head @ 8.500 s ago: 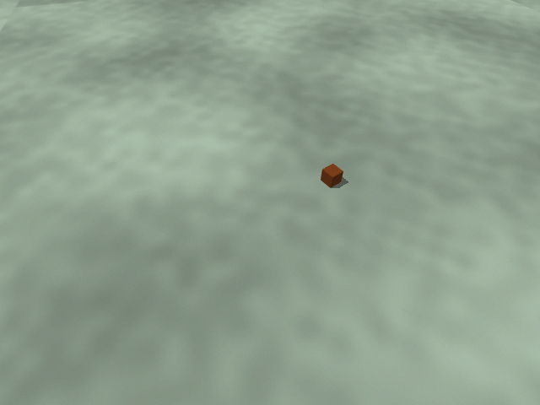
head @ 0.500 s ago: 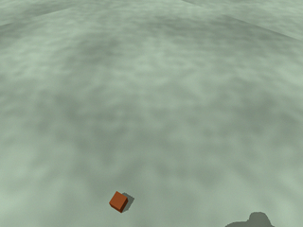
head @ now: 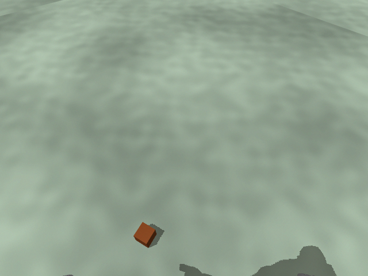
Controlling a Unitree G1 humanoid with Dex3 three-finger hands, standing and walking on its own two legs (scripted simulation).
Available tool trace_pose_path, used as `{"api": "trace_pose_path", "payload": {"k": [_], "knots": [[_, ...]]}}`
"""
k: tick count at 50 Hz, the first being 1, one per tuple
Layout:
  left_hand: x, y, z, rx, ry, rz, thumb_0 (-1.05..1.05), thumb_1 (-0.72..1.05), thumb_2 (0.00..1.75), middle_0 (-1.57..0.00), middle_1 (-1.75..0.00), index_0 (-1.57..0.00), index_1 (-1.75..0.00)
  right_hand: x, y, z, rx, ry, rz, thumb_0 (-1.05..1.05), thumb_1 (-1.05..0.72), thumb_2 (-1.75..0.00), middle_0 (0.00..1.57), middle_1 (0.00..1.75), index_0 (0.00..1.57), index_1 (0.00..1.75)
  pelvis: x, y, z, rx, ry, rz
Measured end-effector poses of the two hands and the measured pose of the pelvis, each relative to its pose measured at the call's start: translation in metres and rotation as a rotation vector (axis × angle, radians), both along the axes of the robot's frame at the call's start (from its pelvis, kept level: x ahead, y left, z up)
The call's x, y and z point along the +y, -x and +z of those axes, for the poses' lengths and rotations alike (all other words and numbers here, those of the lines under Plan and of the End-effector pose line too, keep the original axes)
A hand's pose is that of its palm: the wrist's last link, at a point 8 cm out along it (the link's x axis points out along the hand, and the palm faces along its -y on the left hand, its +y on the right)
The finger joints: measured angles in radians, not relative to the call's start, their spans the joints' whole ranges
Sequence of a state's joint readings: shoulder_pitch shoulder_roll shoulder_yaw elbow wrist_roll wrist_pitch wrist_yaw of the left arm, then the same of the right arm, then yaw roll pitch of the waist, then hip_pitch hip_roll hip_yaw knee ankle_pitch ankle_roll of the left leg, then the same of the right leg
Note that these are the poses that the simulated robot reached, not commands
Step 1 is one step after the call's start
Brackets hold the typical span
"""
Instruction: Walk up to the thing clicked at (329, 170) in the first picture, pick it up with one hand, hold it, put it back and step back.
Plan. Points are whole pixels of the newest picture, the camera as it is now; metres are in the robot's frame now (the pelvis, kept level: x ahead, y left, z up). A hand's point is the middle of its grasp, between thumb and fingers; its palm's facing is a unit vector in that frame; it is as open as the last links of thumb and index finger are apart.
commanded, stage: rise first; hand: left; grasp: from above
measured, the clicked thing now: (145, 234) +0.43 +0.19 -0.74
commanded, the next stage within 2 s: none
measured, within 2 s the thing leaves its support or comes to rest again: neither
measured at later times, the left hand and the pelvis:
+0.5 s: hand out of the picture +0.13 +0.26 -0.22, palm faces -0.08 -0.86 -0.50, open 13.8 cm; pelvis -0.01 +0.01 -0.06, yaw -1 degrees
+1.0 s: hand out of the picture +0.19 +0.28 -0.35, palm faces -0.24 -0.50 -0.83, open 14.1 cm; pelvis -0.05 +0.00 -0.18, yaw +0 degrees
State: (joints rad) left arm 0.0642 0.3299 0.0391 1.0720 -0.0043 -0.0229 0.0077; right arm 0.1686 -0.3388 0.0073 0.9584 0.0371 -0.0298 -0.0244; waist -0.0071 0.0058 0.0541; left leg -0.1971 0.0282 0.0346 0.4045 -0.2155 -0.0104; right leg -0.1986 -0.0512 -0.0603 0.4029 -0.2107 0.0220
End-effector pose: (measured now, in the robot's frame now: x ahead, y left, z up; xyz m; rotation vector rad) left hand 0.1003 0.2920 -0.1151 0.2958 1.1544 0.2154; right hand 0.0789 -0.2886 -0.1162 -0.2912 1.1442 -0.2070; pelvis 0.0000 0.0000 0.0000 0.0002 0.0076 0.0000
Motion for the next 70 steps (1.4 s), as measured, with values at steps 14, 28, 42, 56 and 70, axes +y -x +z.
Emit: {"api": "trace_pose_path", "payload": {"k": [14, 28, 42, 56, 70], "knots": [[0.001, -0.042, -0.022, 0.035, -0.085, -0.079, 0.00, 0.00, 0.98, -0.08, -0.93, -0.10, -0.93, 0.038, 0.003, -0.013, -0.110, -0.077, -0.023, 0.00, -0.93, -0.91, 0.20, 0.30, 0.21, 0.30, 0.004, 0.010, -0.023, 0.126, 0.008, -0.013], [0.007, -0.026, -0.064, 0.062, -0.206, -0.081, 0.00, -0.52, 0.99, -0.09, -1.06, -0.10, -1.06, 0.045, -0.038, -0.043, -0.223, -0.035, 0.054, 0.01, -0.91, -0.90, 0.20, 0.30, 0.21, 0.30, 0.010, 0.015, -0.067, 0.242, 0.024, -0.009], [0.009, -0.042, -0.114, 0.134, -0.431, -0.175, 0.00, -0.53, 0.99, -0.08, -1.04, -0.08, -1.05, 0.051, -0.057, -0.094, -0.257, -0.025, 0.107, 0.00, -0.87, -0.89, 0.21, 0.30, 0.21, 0.30, 0.006, 0.025, -0.116, 0.368, 0.029, 0.004], [-0.012, -0.139, -0.230, 0.081, -0.800, -0.202, 0.00, -0.53, 1.03, -0.10, -1.03, -0.09, -1.05, 0.022, 0.004, -0.238, -0.072, -0.023, 0.165, 0.00, -0.90, -0.90, 0.20, 0.30, 0.21, 0.30, -0.007, 0.070, -0.239, 0.559, 0.032, -0.010], [-0.020, -0.193, -0.328, 0.087, -0.812, -0.096, 0.00, -0.47, 1.02, -0.15, -0.98, -0.13, -1.00, 0.017, 0.130, -0.357, 0.166, -0.121, 0.098, 0.00, -0.90, -0.90, 0.20, 0.30, 0.21, 0.30, -0.002, 0.108, -0.352, 0.594, 0.041, -0.048]]}}
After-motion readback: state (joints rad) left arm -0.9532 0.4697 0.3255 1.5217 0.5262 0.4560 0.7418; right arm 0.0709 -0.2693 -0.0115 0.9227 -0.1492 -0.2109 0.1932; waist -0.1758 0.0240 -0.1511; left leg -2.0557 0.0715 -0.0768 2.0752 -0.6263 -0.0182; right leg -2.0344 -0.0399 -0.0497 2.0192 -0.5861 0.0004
